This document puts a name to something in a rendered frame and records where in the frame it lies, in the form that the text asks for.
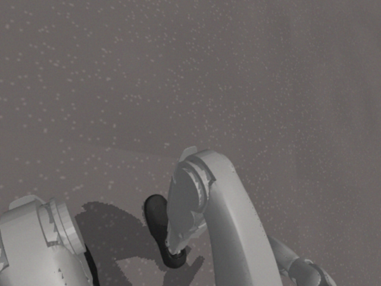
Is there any right robot hand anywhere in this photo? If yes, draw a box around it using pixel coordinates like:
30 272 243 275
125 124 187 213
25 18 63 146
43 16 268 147
267 235 300 276

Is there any right robot arm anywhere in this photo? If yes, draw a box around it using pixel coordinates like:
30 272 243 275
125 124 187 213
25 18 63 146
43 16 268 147
288 257 336 286

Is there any left robot foot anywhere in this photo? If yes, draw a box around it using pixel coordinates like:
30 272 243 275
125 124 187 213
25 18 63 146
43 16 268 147
84 244 100 286

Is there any right robot foot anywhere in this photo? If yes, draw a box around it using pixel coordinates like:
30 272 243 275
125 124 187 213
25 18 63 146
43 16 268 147
144 194 186 269

